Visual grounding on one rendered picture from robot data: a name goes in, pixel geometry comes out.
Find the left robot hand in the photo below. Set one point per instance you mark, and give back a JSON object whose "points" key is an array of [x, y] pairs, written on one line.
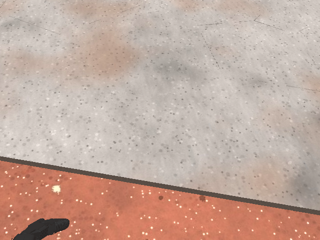
{"points": [[42, 228]]}

